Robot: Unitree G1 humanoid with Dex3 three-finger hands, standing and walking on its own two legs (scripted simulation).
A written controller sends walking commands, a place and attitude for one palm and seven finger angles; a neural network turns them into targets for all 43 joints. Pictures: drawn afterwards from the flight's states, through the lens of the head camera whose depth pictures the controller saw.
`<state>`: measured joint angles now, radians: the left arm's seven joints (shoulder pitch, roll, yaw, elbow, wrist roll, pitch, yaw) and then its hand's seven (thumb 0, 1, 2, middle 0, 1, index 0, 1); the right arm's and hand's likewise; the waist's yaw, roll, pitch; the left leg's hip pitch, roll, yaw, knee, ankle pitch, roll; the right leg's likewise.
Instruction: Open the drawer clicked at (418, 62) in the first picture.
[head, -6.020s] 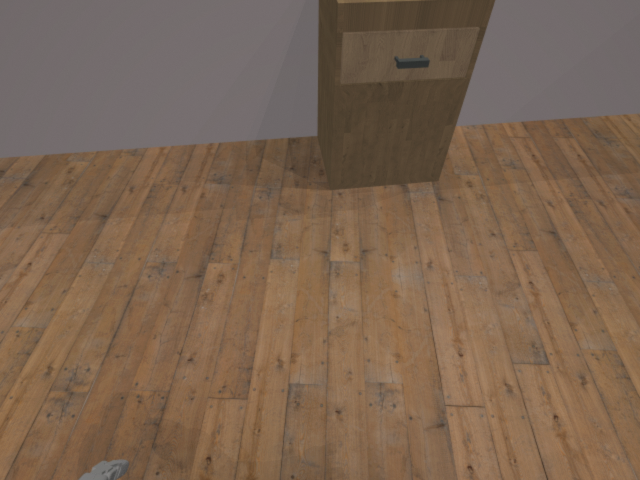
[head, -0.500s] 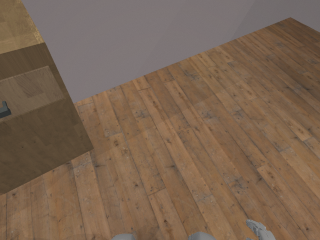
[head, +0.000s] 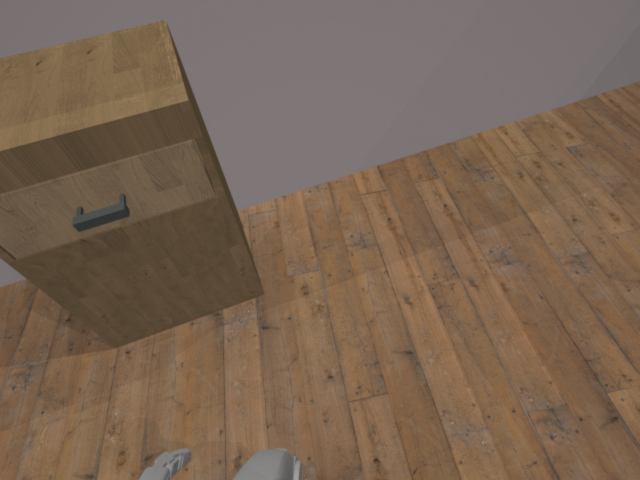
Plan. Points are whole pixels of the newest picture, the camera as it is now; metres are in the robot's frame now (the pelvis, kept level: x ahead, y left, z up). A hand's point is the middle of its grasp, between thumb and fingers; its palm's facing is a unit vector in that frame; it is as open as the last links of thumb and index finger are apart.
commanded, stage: turn to face it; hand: left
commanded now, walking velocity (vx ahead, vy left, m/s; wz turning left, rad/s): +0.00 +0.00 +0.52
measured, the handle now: (101, 210) +0.68 +0.53 -0.15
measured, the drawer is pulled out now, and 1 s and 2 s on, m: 0.00 0.00 0.00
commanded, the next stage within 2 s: take the last steps up to it in 0.48 s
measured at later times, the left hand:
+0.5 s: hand out of the picture -0.02 +0.27 -0.17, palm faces +0.28 -0.92 -0.27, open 7.4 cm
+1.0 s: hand out of the picture -0.06 +0.17 -0.15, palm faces +0.41 -0.89 -0.19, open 7.4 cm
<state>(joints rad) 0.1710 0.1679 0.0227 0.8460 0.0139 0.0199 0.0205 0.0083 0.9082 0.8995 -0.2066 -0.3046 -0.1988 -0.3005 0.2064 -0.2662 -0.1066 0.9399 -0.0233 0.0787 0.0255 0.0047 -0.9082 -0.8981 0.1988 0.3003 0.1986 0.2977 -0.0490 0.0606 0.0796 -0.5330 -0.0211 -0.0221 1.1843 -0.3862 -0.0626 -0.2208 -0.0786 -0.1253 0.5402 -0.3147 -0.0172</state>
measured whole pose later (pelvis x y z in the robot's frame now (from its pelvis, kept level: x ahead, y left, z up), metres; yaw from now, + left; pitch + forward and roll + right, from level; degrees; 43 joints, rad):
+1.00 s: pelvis +0.03 +0.03 +0.01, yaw +20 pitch -1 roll +1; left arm 0.42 0.12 0.02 1.08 0.02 -0.05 0.01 0.01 0.91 0.90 -0.21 -0.30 -0.20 -0.30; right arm 0.30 -0.21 -0.08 1.08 -0.03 0.04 0.03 0.00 -0.91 -0.90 0.20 0.30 0.20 0.30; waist 0.02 0.03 0.00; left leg -0.47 0.09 0.04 0.93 -0.24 -0.03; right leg -0.08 -0.06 -0.16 0.34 -0.23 -0.01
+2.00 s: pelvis +0.25 +0.14 +0.00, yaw +17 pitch -1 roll +0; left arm 0.13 0.15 0.05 1.01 0.02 0.01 0.04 -0.02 0.94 0.90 -0.21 -0.30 -0.20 -0.30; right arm 0.20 -0.17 -0.06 1.04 -0.01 0.04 -0.03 0.00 -0.91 -0.90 0.20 0.30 0.20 0.30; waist -0.01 0.03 0.09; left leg -0.42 0.03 0.02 0.94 -0.47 -0.04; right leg -0.31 -0.04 -0.13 0.51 -0.18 -0.05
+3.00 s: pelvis +0.26 +0.10 +0.00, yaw +16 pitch -1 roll +0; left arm 0.27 0.13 0.01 1.13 0.00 0.01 0.04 0.01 0.94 0.90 -0.20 -0.30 -0.20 -0.30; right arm 0.32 -0.13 -0.01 1.17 -0.02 0.02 -0.04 0.00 -0.91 -0.90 0.20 0.30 0.20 0.30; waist -0.02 0.04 0.04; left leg -0.19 0.11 0.01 0.42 -0.21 -0.08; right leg -0.09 0.04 -0.07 0.43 -0.32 -0.06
